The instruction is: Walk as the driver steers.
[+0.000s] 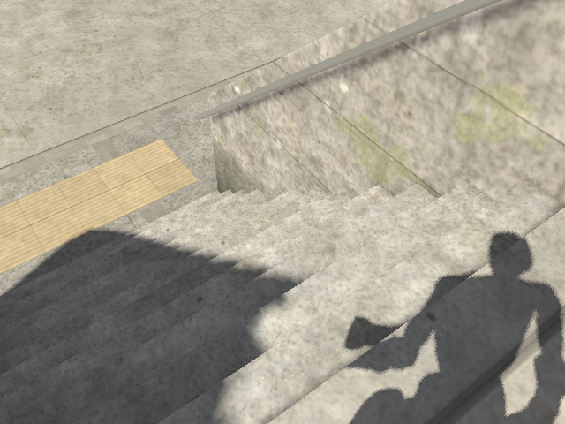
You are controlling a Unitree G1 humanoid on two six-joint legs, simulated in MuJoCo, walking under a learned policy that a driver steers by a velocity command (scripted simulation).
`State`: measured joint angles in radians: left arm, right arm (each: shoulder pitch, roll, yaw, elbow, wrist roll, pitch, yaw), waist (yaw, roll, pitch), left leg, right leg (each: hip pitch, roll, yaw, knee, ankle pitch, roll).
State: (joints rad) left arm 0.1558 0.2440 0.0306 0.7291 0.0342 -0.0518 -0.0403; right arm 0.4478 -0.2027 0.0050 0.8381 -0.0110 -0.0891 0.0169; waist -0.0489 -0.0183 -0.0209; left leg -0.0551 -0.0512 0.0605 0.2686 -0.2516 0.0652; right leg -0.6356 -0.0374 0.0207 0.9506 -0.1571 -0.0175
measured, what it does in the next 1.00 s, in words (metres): walks ahead, turning left: right foot, then left foot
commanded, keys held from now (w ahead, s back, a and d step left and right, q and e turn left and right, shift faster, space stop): w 0.24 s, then w+q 0.76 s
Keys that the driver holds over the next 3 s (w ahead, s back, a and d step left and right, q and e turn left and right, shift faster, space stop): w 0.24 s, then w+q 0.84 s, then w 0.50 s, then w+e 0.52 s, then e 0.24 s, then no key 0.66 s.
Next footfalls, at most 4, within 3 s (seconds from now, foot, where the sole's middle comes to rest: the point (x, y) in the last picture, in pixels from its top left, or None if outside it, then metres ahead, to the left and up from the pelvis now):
0.20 right None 0.25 -0.08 -0.78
0.76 left None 0.32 0.14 -0.78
1.06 right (293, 405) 0.56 -0.04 -0.78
1.46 left None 0.54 0.20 -0.99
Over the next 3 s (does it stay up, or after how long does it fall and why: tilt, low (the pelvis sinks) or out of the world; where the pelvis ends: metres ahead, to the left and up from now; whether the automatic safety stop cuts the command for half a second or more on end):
stays up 0.99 0.32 -0.63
